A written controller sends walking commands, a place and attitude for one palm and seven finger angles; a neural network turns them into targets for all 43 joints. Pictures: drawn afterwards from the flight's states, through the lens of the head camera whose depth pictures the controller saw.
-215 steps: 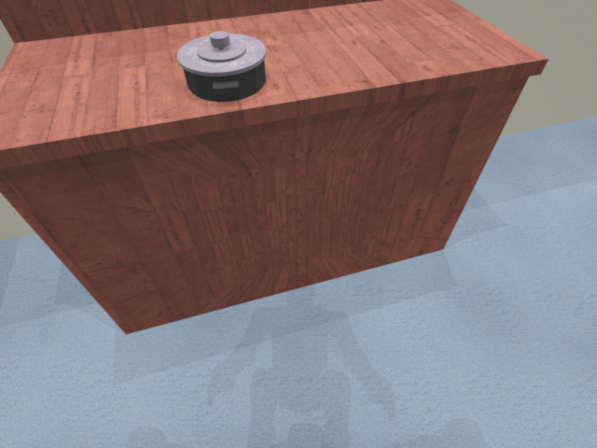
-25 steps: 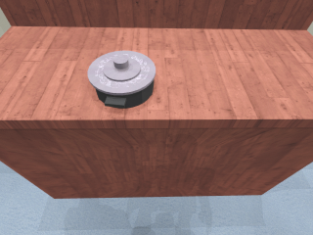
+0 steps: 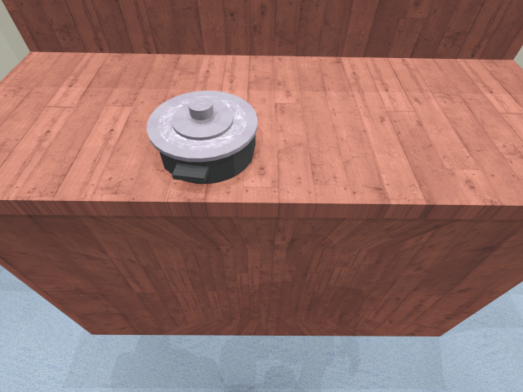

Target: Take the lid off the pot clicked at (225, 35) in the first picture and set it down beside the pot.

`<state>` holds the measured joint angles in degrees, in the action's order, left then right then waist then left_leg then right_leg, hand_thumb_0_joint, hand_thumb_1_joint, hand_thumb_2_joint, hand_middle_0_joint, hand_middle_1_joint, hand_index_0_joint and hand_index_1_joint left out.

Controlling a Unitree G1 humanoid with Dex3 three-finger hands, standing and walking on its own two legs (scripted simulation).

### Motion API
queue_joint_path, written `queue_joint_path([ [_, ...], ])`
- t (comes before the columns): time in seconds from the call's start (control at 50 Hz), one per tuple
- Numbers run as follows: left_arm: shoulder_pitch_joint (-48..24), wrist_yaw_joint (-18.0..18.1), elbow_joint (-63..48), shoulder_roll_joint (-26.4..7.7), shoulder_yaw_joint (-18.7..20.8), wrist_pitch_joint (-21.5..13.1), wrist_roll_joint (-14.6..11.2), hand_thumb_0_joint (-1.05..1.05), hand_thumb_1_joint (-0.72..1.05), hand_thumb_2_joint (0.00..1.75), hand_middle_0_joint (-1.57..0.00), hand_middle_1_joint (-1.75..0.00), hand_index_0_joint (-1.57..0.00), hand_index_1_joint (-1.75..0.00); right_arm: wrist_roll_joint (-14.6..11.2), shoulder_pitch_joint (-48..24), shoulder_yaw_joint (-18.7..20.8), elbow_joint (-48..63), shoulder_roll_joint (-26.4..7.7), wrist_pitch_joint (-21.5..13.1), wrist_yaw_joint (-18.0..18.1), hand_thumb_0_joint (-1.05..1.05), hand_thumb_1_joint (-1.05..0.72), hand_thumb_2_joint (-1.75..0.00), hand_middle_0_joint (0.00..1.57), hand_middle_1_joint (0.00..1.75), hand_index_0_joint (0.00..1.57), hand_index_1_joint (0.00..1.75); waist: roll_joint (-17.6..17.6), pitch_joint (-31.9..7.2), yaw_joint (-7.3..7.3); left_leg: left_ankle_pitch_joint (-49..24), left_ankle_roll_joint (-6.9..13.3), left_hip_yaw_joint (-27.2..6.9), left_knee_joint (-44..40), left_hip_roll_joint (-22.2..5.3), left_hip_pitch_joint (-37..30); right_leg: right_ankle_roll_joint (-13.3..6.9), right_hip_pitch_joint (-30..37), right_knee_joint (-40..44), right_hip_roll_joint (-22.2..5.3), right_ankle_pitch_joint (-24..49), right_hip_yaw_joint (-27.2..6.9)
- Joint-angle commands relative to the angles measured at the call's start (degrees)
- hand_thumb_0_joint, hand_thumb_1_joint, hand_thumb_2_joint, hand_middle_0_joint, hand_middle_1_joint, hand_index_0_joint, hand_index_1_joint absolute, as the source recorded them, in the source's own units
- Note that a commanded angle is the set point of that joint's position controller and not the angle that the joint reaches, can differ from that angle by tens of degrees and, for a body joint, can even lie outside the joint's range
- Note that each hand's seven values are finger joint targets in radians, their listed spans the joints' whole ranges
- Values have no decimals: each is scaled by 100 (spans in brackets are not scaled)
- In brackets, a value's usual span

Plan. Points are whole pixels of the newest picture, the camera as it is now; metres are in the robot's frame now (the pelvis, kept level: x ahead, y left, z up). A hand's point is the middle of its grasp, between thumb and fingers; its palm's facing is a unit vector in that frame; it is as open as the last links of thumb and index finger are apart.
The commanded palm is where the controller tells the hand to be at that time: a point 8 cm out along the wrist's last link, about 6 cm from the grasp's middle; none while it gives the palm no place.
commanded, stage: look again from close up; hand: left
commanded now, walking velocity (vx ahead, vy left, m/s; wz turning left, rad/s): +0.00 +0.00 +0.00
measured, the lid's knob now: (201, 108) +0.52 +0.14 +0.16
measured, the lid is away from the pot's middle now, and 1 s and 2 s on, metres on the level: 0.00 0.00 0.00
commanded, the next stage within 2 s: lift the closed hand beside the body in 1.08 s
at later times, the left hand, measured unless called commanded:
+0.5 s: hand out of the picture +0.02 +0.23 -0.18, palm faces +0.02 -0.97 -0.25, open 7.4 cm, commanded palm none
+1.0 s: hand out of the picture +0.03 +0.21 -0.18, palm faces +0.02 -0.98 -0.20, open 7.4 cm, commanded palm none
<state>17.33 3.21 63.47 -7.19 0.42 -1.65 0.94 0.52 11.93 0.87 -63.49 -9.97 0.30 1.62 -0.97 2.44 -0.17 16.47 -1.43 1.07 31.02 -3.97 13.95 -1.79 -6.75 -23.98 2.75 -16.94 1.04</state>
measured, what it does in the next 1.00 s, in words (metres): stands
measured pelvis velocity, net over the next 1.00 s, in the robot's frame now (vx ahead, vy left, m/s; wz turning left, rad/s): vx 0.00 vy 0.03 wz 0.00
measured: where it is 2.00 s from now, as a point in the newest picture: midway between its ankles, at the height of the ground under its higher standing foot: outside the picture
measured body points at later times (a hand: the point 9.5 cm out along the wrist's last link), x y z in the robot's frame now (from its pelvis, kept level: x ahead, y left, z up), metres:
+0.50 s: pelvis +0.00 +0.03 -0.01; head +0.02 +0.03 +0.44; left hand +0.02 +0.28 -0.16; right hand +0.03 -0.20 -0.16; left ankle +0.00 +0.14 -0.74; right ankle -0.05 -0.10 -0.74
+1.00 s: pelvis +0.00 +0.03 +0.00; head +0.03 +0.04 +0.45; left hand +0.03 +0.26 -0.16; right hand +0.04 -0.20 -0.15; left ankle +0.00 +0.14 -0.74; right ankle -0.05 -0.10 -0.74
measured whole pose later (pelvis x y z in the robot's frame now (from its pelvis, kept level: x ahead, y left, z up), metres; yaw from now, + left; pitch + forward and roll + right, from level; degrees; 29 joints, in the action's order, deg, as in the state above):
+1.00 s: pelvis +0.00 +0.03 +0.00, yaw +0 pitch +0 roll +0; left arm 14.2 2.1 60.0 -10.7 0.1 0.2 0.4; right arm 0.6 11.5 0.0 -62.1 -9.2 -0.7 1.4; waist 1.8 2.9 -0.3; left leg 16.0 0.9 2.1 29.1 0.2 13.3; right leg 0.7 -8.5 -27.7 -0.9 -19.4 -0.1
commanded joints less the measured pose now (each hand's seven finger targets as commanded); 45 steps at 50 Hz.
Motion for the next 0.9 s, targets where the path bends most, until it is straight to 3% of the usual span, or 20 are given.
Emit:
queue_joint_path([
  [0.0, 191, 37, -536, -946, 139, -136, -30, 0, 90, 90, -20, -30, -20, -30, -13, 466, 80, 673, -249, -152, -33, 0, -90, -90, 20, 30, 20, 30, -112, -705, 202, -663, 169, -106, -111, 58, -303, -343, -192, -327, -1117, 2704, -728],
  [0.04, 267, 28, -570, -715, 87, -58, -2, 0, 90, 90, -20, -30, -20, -30, 17, 484, 100, 690, -482, -176, -9, 0, -90, -90, 20, 30, 20, 30, -184, -191, 124, -1463, 304, -357, -125, -233, -219, -171, -730, -315, -735, 1424, -519],
  [0.08, 319, -2, -582, -745, 89, 35, -9, 0, 90, 90, -20, -30, -20, -30, 17, 431, 83, 779, -534, -170, 3, 0, -90, -90, 20, 30, 20, 30, -467, -71, 34, -1470, 412, -569, -295, -293, -125, -120, -740, -333, -555, 562, -356],
  [0.14, 352, 1, -598, -703, 60, 57, 6, 0, 90, 90, -20, -30, -20, -30, 8, 399, 93, 837, -580, -172, 0, 0, -90, -90, 20, 30, 20, 30, 183, 160, 37, -1072, 416, -568, -350, -231, 89, -93, -816, -234, -573, 341, -421],
  [0.16, 321, -3, -621, -710, 54, 61, 2, 0, 90, 90, -20, -30, -20, -30, 8, 380, 84, 822, -579, -174, -6, 0, -90, -90, 20, 30, 20, 30, 214, 198, 42, -877, 412, -553, -420, -198, 97, -88, -854, -204, -583, 268, -459],
  [0.18, 250, -29, -655, -780, 78, 81, -13, 0, 90, 90, -20, -30, -20, -30, 18, 353, 77, 846, -585, -176, -5, 0, -90, -90, 20, 30, 20, 30, -30, 129, 23, -748, 417, -583, -530, -175, 35, -82, -840, -246, -572, 213, -402],
  [0.2, 238, -28, -684, -796, 87, 88, -8, 0, 90, 90, -20, -30, -20, -30, 18, 339, 80, 846, -615, -183, -6, 0, -90, -90, 20, 30, 20, 30, -57, 174, 20, -725, 427, -624, -557, -184, 95, -63, -848, -275, -558, 179, -379],
  [0.32, 171, -53, -706, -901, 77, 106, -17, 0, 90, 90, -20, -30, -20, -30, 11, 268, 66, 796, -667, -195, -11, 0, -90, -90, 20, 30, 20, 30, 90, 127, -18, -673, 434, -623, -711, -167, 72, -5, -772, -240, -615, 308, -363],
  [0.4, 115, -62, -733, -999, 87, 101, -33, 0, 90, 90, -20, -30, -20, -30, 10, 282, 52, 736, -690, -212, -8, 0, -90, -90, 20, 30, 20, 30, 33, -127, -31, -1090, 423, -577, -660, -154, -109, 10, -623, -262, -667, 604, -359],
  [0.48, 65, -58, -706, -1067, 89, 80, -50, 0, 90, 90, -20, -30, -20, -30, 4, 332, 48, 641, -637, -214, -2, 0, -90, -90, 20, 30, 20, 30, 198, -272, -24, -1534, 383, -487, -536, -123, -280, 15, -501, -239, -747, 1052, -391],
  [0.62, 13, -60, -659, -1069, 84, 89, -40, 0, 90, 90, -20, -30, -20, -30, -7, 221, 53, 510, -600, -189, -3, 0, -90, -90, 20, 30, 20, 30, 89, -81, -30, -1362, 345, -429, -539, -99, -220, 16, -571, -99, -808, 1022, -459],
  [0.76, 19, -61, -609, -1039, 89, 61, -39, 0, 90, 90, -20, -30, -20, -30, -12, 241, 65, 412, -587, -208, 14, 0, -90, -90, 20, 30, 20, 30, 72, -332, -1, -1815, 332, -401, -472, -132, -452, 21, -436, -120, -838, 1430, -451],
  [0.88, 23, -72, -578, -1026, 90, 76, -46, 0, 90, 90, -20, -30, -20, -30, -10, 181, 72, 394, -567, -188, 16, 0, -90, -90, 20, 30, 20, 30, 97, -174, -27, -1590, 329, -425, -576, -137, -409, 38, -465, -15, -798, 1197, -439],
])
